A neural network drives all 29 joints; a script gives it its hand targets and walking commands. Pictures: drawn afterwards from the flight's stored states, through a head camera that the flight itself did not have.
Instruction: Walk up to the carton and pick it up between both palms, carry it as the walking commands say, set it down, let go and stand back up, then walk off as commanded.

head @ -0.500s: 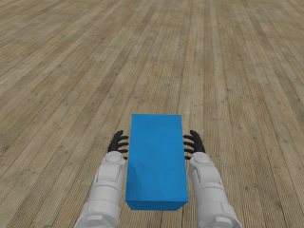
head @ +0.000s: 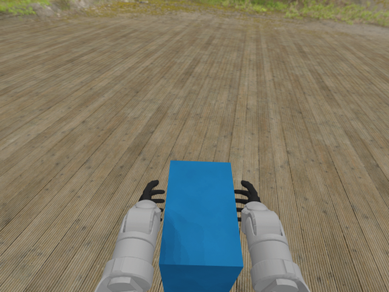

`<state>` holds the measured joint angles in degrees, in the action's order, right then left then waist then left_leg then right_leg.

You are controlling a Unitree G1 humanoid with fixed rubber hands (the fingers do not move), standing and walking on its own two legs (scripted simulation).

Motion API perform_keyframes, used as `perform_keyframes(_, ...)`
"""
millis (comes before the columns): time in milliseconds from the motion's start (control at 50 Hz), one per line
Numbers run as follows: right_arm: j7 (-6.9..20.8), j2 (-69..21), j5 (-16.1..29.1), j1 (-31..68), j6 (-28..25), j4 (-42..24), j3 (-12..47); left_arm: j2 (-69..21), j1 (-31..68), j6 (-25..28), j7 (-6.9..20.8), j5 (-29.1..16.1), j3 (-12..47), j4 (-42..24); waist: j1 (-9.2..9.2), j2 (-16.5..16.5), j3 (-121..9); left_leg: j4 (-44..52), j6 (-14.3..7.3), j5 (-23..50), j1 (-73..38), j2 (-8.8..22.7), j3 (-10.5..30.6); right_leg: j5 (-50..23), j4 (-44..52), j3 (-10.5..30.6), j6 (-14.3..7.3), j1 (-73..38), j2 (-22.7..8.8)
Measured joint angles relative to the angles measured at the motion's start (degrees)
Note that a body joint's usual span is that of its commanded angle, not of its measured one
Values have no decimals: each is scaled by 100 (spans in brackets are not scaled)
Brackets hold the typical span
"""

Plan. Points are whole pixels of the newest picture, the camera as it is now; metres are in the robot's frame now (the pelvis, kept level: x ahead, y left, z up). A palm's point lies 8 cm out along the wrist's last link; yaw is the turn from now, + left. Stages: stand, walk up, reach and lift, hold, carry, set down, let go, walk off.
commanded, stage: reach and lift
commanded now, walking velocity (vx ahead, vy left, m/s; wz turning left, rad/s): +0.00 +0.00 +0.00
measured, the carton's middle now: (198, 227) +0.32 +0.00 -0.03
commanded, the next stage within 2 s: hold in 0.92 s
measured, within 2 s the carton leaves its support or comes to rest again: neither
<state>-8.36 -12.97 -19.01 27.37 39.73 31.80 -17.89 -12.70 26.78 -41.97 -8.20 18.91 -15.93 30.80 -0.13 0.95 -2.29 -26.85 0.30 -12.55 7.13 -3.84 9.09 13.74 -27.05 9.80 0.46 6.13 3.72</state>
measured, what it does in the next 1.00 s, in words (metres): stands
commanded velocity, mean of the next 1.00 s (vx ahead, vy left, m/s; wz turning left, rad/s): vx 0.00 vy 0.00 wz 0.00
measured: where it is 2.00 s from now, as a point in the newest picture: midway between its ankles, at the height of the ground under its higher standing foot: outside the picture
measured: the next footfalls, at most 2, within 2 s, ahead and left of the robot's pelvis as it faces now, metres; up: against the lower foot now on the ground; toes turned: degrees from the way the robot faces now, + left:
none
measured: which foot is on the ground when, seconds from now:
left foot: down 0.00-1.00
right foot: down 0.00-1.00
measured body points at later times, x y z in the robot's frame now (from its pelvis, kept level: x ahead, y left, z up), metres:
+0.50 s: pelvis -0.02 +0.00 +0.00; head -0.08 +0.01 +0.44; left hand +0.31 +0.12 +0.05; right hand +0.31 -0.12 +0.05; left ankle +0.03 +0.12 -0.74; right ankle +0.02 -0.13 -0.74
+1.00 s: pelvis -0.01 +0.00 +0.00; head -0.08 +0.00 +0.44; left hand +0.31 +0.11 +0.05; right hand +0.31 -0.13 +0.05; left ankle +0.03 +0.12 -0.74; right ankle +0.02 -0.13 -0.74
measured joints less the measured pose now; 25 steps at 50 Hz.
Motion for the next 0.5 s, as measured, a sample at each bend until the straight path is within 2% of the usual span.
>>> perform_keyframes(320,-4,-85,-227,247,-71,161,-314,-117,323,112,-142,196,-343,260,85,-45,73,-212,-24,11,193,-10,-108,-29,-188,10,56,195,-13)
perform_keyframes(500,12,-102,-268,293,-95,182,-334,-123,340,165,-135,218,-422,268,86,-59,93,-157,-17,62,186,-2,-126,-63,-171,-15,52,207,-29)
